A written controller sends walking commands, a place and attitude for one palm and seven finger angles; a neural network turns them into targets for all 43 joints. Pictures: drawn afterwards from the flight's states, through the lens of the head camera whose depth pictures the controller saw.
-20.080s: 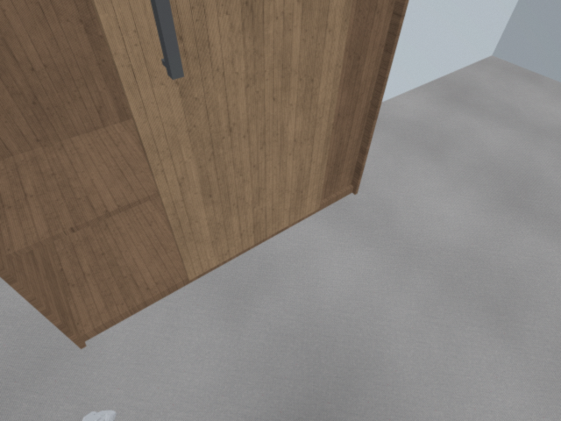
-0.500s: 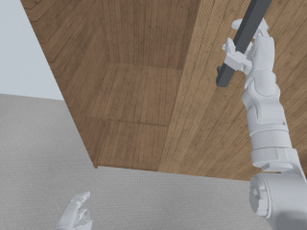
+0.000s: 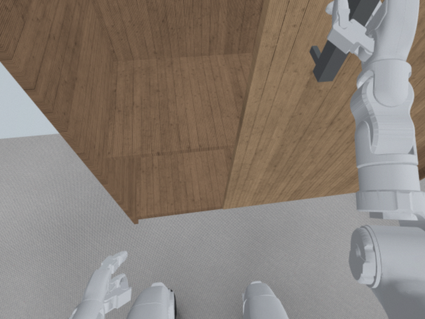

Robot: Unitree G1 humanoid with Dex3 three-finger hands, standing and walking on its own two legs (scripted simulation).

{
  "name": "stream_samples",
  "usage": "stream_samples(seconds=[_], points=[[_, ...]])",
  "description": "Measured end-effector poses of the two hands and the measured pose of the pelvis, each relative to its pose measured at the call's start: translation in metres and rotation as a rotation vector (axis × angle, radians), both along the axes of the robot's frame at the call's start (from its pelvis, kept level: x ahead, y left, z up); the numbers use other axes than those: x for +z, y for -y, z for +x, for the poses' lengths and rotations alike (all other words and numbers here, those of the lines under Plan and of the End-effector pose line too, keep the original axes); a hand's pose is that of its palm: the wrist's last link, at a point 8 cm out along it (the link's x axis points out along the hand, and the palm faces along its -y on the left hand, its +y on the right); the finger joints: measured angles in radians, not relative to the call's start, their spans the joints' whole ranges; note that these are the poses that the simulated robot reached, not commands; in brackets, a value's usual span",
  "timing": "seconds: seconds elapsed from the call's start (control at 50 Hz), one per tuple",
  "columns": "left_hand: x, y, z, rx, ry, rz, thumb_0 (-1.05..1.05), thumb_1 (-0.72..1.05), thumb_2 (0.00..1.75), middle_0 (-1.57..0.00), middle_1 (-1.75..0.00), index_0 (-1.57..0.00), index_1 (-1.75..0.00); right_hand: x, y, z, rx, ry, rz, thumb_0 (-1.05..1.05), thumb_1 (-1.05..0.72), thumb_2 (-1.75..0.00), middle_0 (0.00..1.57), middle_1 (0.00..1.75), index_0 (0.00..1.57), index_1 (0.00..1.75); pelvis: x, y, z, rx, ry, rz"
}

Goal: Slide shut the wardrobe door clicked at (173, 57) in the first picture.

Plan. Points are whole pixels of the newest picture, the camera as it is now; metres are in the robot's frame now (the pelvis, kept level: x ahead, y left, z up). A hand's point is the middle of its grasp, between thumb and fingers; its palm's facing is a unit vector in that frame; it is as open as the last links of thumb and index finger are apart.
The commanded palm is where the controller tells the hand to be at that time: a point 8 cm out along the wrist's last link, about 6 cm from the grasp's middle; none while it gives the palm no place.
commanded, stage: step sideways, sliding the door along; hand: right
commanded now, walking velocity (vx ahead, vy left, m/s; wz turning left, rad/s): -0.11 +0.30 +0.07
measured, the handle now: out of the picture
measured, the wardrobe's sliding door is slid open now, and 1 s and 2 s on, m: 0.39 0.16 0.00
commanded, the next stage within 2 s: stop walking and hold the door there in 1.76 s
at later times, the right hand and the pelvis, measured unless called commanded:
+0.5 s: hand (280, 25) +0.45 -0.11 +0.25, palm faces +0.39 +0.92 -0.10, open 6.8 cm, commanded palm +0.42 -0.07 +0.24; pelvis +0.08 +0.10 +0.03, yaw -7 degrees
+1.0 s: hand (166, 35) +0.44 +0.04 +0.25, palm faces +0.17 +0.98 -0.01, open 7.0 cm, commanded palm +0.41 +0.04 +0.25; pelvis +0.10 +0.17 +0.02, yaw -3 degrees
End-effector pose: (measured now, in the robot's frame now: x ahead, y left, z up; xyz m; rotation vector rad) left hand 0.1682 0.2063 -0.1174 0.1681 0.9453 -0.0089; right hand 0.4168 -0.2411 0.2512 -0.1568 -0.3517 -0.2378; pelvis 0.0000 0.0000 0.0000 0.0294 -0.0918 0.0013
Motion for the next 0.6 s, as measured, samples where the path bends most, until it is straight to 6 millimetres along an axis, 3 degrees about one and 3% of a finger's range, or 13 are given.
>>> stream_samples(seconds=[0.06,0.16,0.26,0.34,0.42,0.5,0.6], points=[[0.002,-0.011,0.034,-0.029,0.037,-0.004,0.01,0.91,0.90,-0.20,-0.30,-0.20,-0.30,0.000,-0.007,-0.001,-0.040,0.002,-0.016,-0.10,-0.64,-0.83,0.45,1.40,0.24,1.28,0.001,-0.018,0.009,-0.051,0.016,0.030],[0.025,-0.027,0.081,-0.063,0.107,0.048,0.01,0.91,0.90,-0.20,-0.30,-0.20,-0.30,-0.001,-0.018,-0.001,-0.041,0.013,-0.005,-0.09,-0.64,-0.83,0.45,1.40,0.25,1.26,0.008,-0.032,0.028,-0.076,-0.020,0.002],[0.040,-0.034,0.118,-0.135,0.167,-0.009,0.01,0.91,0.90,-0.19,-0.30,-0.20,-0.30,-0.001,-0.033,-0.002,-0.056,0.023,-0.015,-0.10,-0.64,-0.82,0.45,1.40,0.25,1.24,0.016,-0.057,0.045,-0.062,-0.013,-0.004],[0.036,-0.040,0.142,-0.184,0.212,-0.072,0.01,0.91,0.90,-0.19,-0.30,-0.20,-0.30,-0.001,-0.048,-0.003,-0.100,0.030,-0.036,-0.11,-0.63,-0.82,0.45,1.40,0.24,1.21,0.010,-0.083,0.062,-0.074,-0.001,-0.011],[0.033,-0.053,0.155,-0.179,0.196,-0.089,0.01,0.91,0.90,-0.19,-0.30,-0.20,-0.30,-0.002,-0.065,-0.004,-0.144,0.036,-0.032,-0.12,-0.61,-0.82,0.45,1.40,0.23,1.21,0.017,-0.101,0.073,-0.114,-0.015,-0.021],[0.040,-0.068,0.159,-0.157,0.182,-0.048,0.01,0.91,0.90,-0.20,-0.30,-0.20,-0.30,-0.002,-0.085,-0.005,-0.133,0.050,-0.003,-0.10,-0.61,-0.82,0.45,1.40,0.25,1.23,0.028,-0.103,0.083,-0.123,-0.062,-0.046],[0.045,-0.081,0.166,-0.159,0.178,-0.027,0.02,0.91,0.90,-0.19,-0.30,-0.20,-0.30,-0.005,-0.109,-0.005,-0.054,0.093,0.010,-0.09,-0.64,-0.78,0.45,1.40,0.22,1.20,0.022,-0.107,0.097,-0.104,-0.060,-0.036]])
